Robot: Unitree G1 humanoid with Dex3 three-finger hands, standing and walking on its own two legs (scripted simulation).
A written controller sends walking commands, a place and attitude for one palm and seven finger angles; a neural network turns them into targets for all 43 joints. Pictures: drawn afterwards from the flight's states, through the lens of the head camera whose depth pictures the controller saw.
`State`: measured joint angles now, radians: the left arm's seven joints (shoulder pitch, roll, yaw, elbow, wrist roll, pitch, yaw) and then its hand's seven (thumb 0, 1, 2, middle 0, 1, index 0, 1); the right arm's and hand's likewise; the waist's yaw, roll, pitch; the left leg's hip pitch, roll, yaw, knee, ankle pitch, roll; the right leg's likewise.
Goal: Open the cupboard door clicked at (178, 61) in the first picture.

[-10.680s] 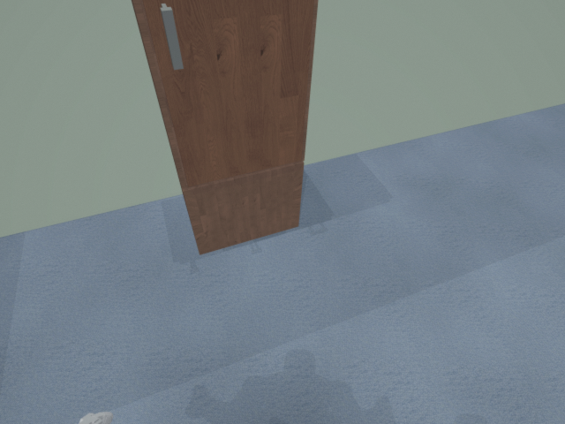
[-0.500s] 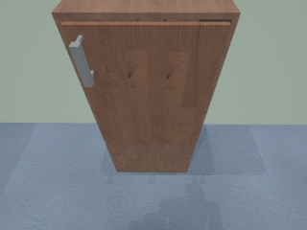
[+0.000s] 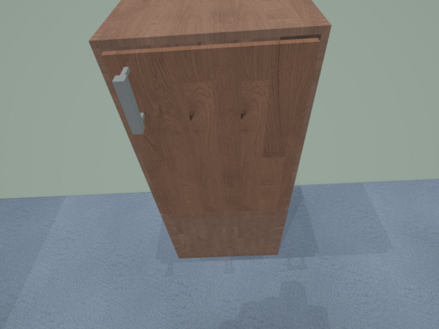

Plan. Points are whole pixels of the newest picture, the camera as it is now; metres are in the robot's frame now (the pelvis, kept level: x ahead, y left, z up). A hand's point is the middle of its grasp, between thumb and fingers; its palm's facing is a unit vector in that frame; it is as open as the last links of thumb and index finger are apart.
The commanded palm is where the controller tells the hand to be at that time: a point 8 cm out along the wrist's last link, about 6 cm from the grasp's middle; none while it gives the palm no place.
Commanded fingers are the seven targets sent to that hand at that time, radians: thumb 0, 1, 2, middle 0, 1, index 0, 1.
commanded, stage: look again from close up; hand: left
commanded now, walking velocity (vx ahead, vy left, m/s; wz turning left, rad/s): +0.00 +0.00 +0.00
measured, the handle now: (132, 101) +0.52 +0.22 +0.16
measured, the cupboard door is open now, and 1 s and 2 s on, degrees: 0 0 0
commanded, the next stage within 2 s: shuffle to correct the standing spot in 0.56 s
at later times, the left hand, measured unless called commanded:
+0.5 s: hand out of the picture +0.07 +0.14 -0.16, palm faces +0.00 -0.97 -0.23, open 7.4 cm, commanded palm none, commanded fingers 0.00 0.90 0.90 -0.20 -0.30 -0.20 -0.30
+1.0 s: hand out of the picture +0.07 +0.14 -0.17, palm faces +0.06 -0.97 -0.24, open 7.4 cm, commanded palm none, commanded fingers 0.00 0.90 0.90 -0.20 -0.30 -0.20 -0.30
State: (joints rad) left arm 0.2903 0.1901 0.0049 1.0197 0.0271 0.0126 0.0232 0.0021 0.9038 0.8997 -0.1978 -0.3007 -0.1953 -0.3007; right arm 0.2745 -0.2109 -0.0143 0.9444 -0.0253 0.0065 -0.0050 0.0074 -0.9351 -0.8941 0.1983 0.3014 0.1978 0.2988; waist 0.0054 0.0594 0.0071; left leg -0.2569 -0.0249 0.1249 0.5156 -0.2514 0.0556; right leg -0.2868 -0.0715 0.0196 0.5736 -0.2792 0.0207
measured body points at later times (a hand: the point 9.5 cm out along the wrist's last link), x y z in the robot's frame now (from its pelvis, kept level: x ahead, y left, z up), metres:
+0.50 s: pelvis +0.03 -0.05 +0.01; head +0.05 -0.06 +0.46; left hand +0.07 +0.19 -0.14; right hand +0.05 -0.28 -0.15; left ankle +0.02 +0.08 -0.73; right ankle +0.02 -0.15 -0.73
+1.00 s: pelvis +0.03 -0.05 +0.00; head +0.07 -0.05 +0.45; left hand +0.06 +0.19 -0.15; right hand +0.09 -0.28 -0.16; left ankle +0.02 +0.08 -0.73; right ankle +0.02 -0.15 -0.73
